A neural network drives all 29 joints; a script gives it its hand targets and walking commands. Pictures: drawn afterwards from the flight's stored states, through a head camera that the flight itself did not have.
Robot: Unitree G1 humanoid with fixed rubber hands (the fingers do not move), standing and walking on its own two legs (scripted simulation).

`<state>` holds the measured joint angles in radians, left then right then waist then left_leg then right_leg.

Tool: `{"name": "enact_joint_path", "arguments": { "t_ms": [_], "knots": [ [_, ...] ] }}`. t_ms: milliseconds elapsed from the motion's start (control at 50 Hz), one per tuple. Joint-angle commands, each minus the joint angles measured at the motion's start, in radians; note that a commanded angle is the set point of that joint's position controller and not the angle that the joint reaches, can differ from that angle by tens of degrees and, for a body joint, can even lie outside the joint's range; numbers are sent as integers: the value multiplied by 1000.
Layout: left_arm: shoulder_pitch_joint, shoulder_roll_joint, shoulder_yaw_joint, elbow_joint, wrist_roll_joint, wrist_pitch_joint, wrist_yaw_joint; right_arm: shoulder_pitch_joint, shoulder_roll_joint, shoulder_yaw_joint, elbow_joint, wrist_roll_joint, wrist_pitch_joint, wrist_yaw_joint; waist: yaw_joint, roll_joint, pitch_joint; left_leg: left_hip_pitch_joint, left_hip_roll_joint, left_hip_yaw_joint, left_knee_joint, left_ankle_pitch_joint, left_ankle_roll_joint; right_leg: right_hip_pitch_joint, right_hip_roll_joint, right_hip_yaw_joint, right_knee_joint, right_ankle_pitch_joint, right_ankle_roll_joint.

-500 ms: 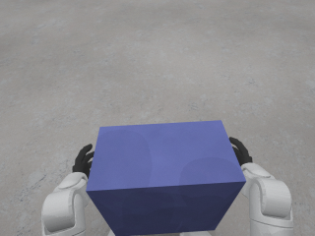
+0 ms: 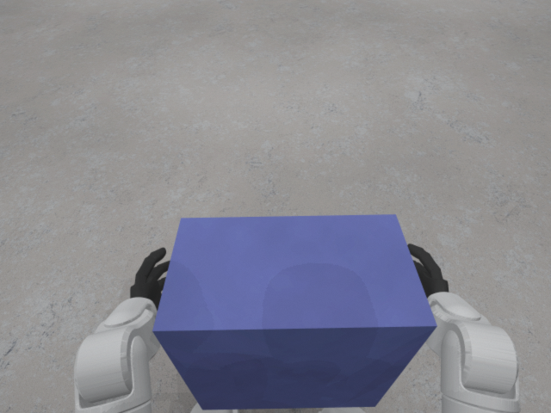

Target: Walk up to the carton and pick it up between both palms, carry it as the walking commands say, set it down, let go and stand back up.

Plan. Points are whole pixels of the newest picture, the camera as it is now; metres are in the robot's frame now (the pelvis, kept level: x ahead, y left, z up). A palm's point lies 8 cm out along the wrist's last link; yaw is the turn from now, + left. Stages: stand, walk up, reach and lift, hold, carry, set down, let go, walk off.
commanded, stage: carry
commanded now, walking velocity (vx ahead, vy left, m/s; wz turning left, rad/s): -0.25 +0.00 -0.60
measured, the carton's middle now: (288, 322) +0.24 -0.01 -0.01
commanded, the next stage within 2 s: none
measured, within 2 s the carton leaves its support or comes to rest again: neither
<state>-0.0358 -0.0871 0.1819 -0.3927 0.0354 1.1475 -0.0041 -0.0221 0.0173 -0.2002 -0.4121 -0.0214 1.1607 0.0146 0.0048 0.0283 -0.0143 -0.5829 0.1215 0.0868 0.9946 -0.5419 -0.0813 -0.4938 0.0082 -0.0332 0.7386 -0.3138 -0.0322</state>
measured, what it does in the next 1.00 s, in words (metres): walks backwards, turning right: left foot, then right foot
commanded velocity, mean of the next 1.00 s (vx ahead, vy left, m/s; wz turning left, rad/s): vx -0.25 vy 0.00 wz -0.60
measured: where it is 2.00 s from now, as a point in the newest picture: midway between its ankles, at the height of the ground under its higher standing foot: outside the picture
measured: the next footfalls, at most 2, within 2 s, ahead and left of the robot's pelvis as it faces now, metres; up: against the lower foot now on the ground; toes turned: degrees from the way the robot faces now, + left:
left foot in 0.20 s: -0.05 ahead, +0.14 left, +0.00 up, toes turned -3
right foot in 0.46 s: -0.16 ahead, -0.12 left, +0.00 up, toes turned -20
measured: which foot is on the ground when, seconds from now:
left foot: up 0.00-0.18, down 0.20-0.48, up 0.50-0.74, down 0.76-1.00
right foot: down 0.00-0.22, up 0.24-0.44, down 0.46-0.76, up 0.78-1.00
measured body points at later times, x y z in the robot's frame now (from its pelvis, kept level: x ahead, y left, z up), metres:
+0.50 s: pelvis -0.19 +0.01 +0.00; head -0.18 +0.00 +0.45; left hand +0.11 +0.12 +0.06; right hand +0.01 -0.23 +0.06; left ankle -0.09 +0.14 -0.71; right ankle -0.20 -0.11 -0.72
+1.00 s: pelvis -0.37 +0.06 +0.01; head -0.36 +0.06 +0.46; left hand -0.05 +0.09 +0.07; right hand -0.26 -0.22 +0.07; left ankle -0.24 +0.14 -0.71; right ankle -0.43 -0.04 -0.69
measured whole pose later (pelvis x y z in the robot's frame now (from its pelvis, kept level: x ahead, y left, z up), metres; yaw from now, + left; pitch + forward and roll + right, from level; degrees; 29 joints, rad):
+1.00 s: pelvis -0.37 +0.06 +0.01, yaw -36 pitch +2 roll +0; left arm -0.02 -0.02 0.19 -0.47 0.00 1.19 -0.01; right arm -0.01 0.09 -0.19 -0.45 -0.05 1.16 0.01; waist 0.05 -0.02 -0.02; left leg -0.44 0.15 0.18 0.68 -0.26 -0.02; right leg -0.48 -0.03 -0.03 0.90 -0.42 0.03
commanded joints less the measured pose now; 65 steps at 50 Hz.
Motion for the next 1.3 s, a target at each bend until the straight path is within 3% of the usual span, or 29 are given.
{"name": "enact_joint_path", "arguments": {
  "t_ms": [0, 100, 180, 200, 220, 240, 260, 280, 340, 400, 440, 460, 480, 500, 560, 640, 720, 740, 760, 780, 840, 900, 980, 1000, 1040, 1060, 1100, 1140, 1280],
  "knots": [
    [-523, -733, -782, -341, -336, -28, -177, -599, 872, 881, -287, 381, -43, 201, 8, -229, -415, -21, 8, -100, 163, 37, 8, 326, -291, 298, -262, 665, -93],
    [-381, -685, -758, -317, -286, -17, -154, -523, 834, 895, -285, 395, -30, 185, 16, -256, -440, 93, -85, -52, -127, 13, 20, 356, -267, 356, -310, 599, -91],
    [-375, -649, -784, -313, -297, -9, -159, -492, 816, 869, -265, 362, -27, 179, 1, -277, -452, 422, -88, -10, -567, 186, 70, 179, -162, 281, -344, 328, 45],
    [-364, -656, -776, -280, -293, 0, -160, -417, 815, 841, -190, 336, -16, 179, -9, -80, -417, 565, 56, -142, -670, 136, 126, 10, -84, 209, -269, 177, 108],
    [-419, -652, -780, -315, -316, 2, -167, -447, 804, 834, -197, 328, -33, 182, -26, 339, -389, 467, 352, -411, -691, 386, 310, -118, 69, 20, 143, -210, 117],
    [-491, -671, -800, -355, -342, -7, -174, -474, 837, 824, -228, 328, -46, 185, -19, 275, -318, 375, 426, -357, -653, 688, 369, -178, -15, 40, 410, -271, 98],
    [-510, -695, -810, -354, -364, -8, -181, -475, 836, 817, -240, 319, -39, 179, -15, 103, -324, 350, 386, -278, -623, 801, 353, -161, -17, 81, 517, -240, 81],
    [-534, -701, -840, -373, -397, -16, -191, -470, 824, 814, -270, 312, -47, 171, -12, 89, -351, 374, 329, -189, -561, 908, 320, -143, -18, 71, 551, -186, 75],
    [-511, -705, -824, -315, -405, 1, -202, -480, 771, 782, -279, 268, -29, 152, 17, 208, -321, 364, 203, 7, -469, 823, 203, -17, -47, 31, 295, -92, 79],
    [-569, -704, -838, -329, -424, 5, -199, -480, 761, 765, -262, 258, -19, 154, -3, 284, -308, 350, 222, -26, -453, 713, 189, 87, -2, -65, 3, -109, 55],
    [-520, -703, -809, -237, -399, 17, -207, -412, 748, 742, -177, 228, -7, 148, -4, 82, -299, 274, 205, -7, -363, 592, 107, 198, -40, 19, -243, 52, 30],
    [-454, -681, -788, -185, -392, 22, -212, -428, 731, 756, -180, 237, -8, 150, 7, -119, -301, 120, 141, 19, -210, 357, 22, 289, -215, 252, -316, 363, -3],
    [-424, -681, -778, -170, -365, 2, -221, -436, 760, 764, -192, 243, -9, 154, 20, -440, -299, -96, -39, 58, -42, -133, -46, 341, -448, 584, -363, 809, -142],
    [-425, -702, -752, -197, -357, -7, -222, -479, 796, 807, -197, 271, -13, 163, 16, -371, -367, -40, -53, -82, 122, -186, -19, 328, -405, 594, -372, 813, -142],
    [-531, -736, -774, -291, -349, -22, -203, -585, 875, 857, -222, 359, -31, 187, 12, -198, -355, 4, -12, -92, 201, 48, 5, 247, -273, 314, -319, 548, -85],
    [-495, -733, -761, -312, -309, -29, -176, -616, 881, 888, -283, 407, -37, 185, 14, -231, -422, 120, -87, -44, -77, 73, 29, 280, -237, 343, -445, 84, -56],
    [-438, -681, -778, -296, -278, -20, -165, -521, 851, 863, -216, 373, -26, 189, 12, -280, -374, 362, -147, 23, -535, 110, 84, 179, -173, 301, -482, 53, 37],
    [-391, -664, -773, -281, -272, -16, -165, -498, 834, 855, -226, 364, -29, 184, -2, -234, -407, 540, -86, -18, -653, 72, 108, 76, -101, 223, -454, -14, 117],
    [-414, -662, -777, -289, -291, -11, -174, -481, 824, 858, -222, 352, -30, 181, -31, 138, -385, 507, 218, -364, -778, 25, 247, -62, 57, 52, -75, -96, 174],
    [-504, -654, -800, -358, -328, -11, -175, -470, 856, 839, -212, 354, -39, 183, -11, 275, -319, 370, 443, -481, -738, 380, 380, -177, 26, 6, 313, -274, 135],
    [-490, -684, -818, -333, -375, -7, -196, -476, 821, 818, -264, 321, -36, 165, -3, 51, -331, 302, 310, -161, -627, 614, 285, -95, -31, 91, 611, -99, 76],
    [-518, -687, -820, -316, -396, 1, -202, -495, 779, 795, -274, 300, -26, 151, 10, 167, -310, 319, 182, 10, -525, 659, 208, -2, -17, -15, 316, -81, 78],
    [-534, -691, -820, -278, -409, 19, -201, -459, 757, 765, -218, 265, -10, 146, 0, 213, -359, 364, 238, -27, -464, 612, 180, 153, 4, -84, -153, -101, 40],
    [-511, -689, -814, -253, -396, 24, -203, -437, 764, 748, -171, 253, 0, 149, 2, 126, -314, 303, 201, 10, -369, 570, 117, 200, -46, 19, -321, 11, 35],
    [-428, -706, -783, -119, -362, 19, -220, -453, 773, 761, -175, 239, 4, 152, 22, -461, -288, -142, -33, 64, -31, -131, -46, 319, -452, 590, -427, 541, -133],
    [-429, -737, -776, -175, -365, 9, -218, -554, 803, 823, -250, 296, 0, 164, 24, -339, -291, -87, -39, -71, 133, -157, -16, 254, -404, 573, -386, 670, -171],
    [-530, -748, -801, -275, -362, -1, -211, -560, 896, 838, -183, 351, -9, 186, 18, -192, -345, -40, -19, -93, 221, 10, 7, 251, -317, 365, -335, 593, -102],
    [-539, -754, -773, -277, -340, -12, -199, -611, 895, 847, -221, 378, -24, 187, 7, -208, -395, 14, -19, -58, 163, 153, 10, 258, -228, 215, -303, 387, -78],
    [-399, -674, -766, -255, -273, -7, -163, -535, 850, 868, -203, 408, -11, 192, 0, -214, -402, 324, -87, -24, -551, 150, 88, 182, -184, 258, -374, -73, -19]
  ]
}}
